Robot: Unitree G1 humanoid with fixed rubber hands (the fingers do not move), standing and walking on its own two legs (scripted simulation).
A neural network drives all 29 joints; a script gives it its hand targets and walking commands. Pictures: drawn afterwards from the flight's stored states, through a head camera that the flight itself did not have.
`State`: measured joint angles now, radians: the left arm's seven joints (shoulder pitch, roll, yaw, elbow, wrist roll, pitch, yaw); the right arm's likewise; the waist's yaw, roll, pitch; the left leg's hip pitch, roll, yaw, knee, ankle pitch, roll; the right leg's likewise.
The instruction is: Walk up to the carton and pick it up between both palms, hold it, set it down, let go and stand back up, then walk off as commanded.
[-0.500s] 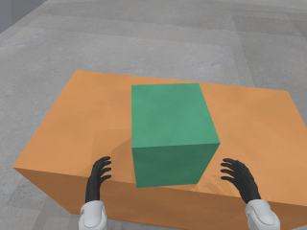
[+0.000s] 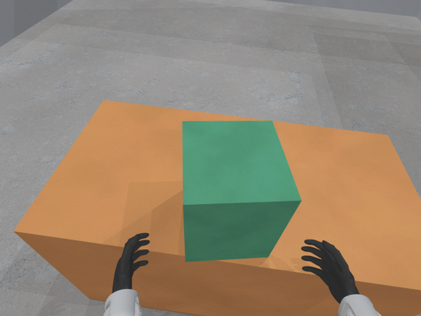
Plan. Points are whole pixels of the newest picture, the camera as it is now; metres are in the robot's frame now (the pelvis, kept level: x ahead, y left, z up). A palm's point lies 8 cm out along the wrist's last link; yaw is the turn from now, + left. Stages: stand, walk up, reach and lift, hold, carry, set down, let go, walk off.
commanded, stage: set down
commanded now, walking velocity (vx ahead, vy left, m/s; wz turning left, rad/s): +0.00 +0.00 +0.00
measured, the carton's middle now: (227, 193) +0.39 -0.01 -0.01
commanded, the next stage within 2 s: let go in 1.38 s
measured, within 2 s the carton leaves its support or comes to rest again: neither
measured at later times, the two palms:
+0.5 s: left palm (115, 286) +0.19 +0.20 -0.06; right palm (343, 288) +0.21 -0.24 -0.04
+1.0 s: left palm (104, 295) +0.18 +0.22 -0.07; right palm (330, 303) +0.19 -0.21 -0.06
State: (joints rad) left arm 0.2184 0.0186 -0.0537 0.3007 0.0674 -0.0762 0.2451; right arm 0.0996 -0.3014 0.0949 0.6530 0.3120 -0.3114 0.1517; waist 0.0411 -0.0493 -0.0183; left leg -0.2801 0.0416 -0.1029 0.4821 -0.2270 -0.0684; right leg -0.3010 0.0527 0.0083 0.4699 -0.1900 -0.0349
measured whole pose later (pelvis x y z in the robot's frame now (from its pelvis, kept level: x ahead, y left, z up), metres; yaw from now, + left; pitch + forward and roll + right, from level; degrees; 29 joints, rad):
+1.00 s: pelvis +0.03 +0.00 +0.00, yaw +0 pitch -2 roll -1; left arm 0.28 0.15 0.01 0.40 0.07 0.01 0.07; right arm 0.19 -0.22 0.09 0.75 0.20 -0.31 0.04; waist 0.04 -0.05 0.04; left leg -0.17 0.04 -0.10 0.48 -0.28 -0.06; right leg -0.19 0.05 0.01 0.47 -0.25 -0.03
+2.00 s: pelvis +0.03 +0.00 +0.00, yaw +0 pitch -2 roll -1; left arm 0.22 0.22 0.03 0.54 0.07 0.09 0.00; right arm 0.19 -0.21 0.09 0.69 0.07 -0.22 -0.01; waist 0.04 -0.06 0.03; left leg -0.17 0.04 -0.10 0.48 -0.28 -0.06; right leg -0.19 0.05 0.01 0.47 -0.25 -0.03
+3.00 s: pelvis -0.01 +0.01 -0.01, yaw +0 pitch -5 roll -1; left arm 0.18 0.32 0.08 0.91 0.07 0.01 0.00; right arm 0.21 -0.28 0.03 0.87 0.06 0.05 -0.01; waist 0.04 0.02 0.13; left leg -0.21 0.04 -0.10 0.57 -0.28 -0.04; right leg -0.22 0.05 0.01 0.56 -0.26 -0.03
